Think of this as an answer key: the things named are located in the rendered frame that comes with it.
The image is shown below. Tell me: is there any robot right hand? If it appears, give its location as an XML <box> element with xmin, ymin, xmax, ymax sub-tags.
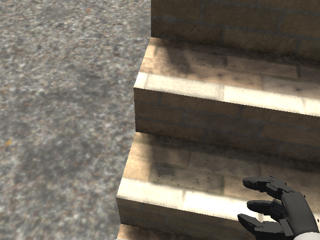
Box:
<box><xmin>237</xmin><ymin>175</ymin><xmax>320</xmax><ymax>240</ymax></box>

